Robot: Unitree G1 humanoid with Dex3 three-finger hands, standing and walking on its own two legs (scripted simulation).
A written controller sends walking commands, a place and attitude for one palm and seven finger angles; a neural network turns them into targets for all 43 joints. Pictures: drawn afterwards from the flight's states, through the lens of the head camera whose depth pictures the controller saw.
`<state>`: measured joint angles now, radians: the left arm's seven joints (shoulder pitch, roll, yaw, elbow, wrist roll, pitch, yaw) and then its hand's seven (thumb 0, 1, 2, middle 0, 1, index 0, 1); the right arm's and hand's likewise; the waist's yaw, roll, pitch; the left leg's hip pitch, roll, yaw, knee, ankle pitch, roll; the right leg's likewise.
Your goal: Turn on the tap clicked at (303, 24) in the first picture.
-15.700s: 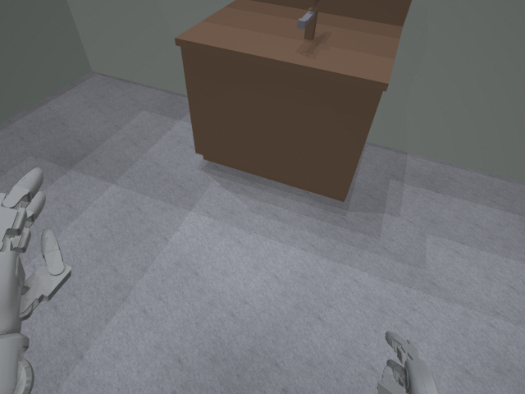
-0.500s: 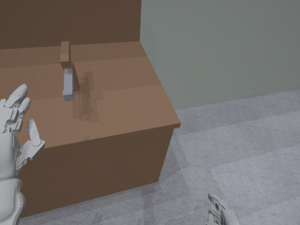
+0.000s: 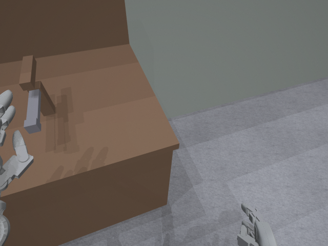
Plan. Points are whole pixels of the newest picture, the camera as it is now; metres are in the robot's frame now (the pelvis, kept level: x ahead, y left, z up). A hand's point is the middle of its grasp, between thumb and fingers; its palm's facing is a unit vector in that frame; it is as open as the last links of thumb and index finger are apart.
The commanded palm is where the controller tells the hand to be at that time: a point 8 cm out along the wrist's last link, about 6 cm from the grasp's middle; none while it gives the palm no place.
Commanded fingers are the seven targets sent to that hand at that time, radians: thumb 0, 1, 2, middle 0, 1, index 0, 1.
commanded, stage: shuffle to correct the standing spot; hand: left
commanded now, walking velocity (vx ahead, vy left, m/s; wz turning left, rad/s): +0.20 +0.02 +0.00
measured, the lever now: (32, 125) +0.38 +0.36 +0.07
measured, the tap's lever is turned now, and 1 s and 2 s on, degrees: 0 0 0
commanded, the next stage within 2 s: come to a stop and stand still in 0.18 s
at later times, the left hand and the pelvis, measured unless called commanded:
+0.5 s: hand (38, 119) +0.30 +0.26 +0.19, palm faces +0.39 -0.84 -0.38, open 7.4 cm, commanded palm +0.24 +0.30 +0.19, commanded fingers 0.00 0.90 0.90 -0.20 -0.30 -0.20 -0.30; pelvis +0.08 +0.02 +0.01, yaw +0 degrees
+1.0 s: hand (28, 120) +0.30 +0.27 +0.19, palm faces +0.42 -0.84 -0.34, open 7.4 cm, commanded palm +0.22 +0.29 +0.19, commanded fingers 0.00 0.90 0.90 -0.20 -0.30 -0.20 -0.30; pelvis +0.05 +0.02 +0.01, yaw -2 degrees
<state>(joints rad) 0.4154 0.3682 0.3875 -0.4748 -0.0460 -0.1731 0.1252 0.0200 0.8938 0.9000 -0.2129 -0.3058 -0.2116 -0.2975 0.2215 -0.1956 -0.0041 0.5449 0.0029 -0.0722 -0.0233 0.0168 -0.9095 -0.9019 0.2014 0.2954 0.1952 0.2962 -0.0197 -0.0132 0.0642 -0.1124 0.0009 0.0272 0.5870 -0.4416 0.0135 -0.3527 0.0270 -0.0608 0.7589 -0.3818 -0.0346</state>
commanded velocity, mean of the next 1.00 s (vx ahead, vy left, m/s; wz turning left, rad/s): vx -0.01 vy -0.02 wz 0.00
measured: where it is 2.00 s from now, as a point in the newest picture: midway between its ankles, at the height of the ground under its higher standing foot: outside the picture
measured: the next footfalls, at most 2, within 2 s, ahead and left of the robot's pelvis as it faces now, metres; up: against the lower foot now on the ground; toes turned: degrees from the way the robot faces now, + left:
right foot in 0.02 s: +0.09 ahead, -0.08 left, +0.00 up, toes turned +0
left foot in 0.38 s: +0.15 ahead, +0.13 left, +0.00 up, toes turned +0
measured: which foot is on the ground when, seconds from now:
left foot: down 0.00-0.04, up 0.06-0.36, down 0.38-1.00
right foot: up 0.00-0.00, down 0.02-1.00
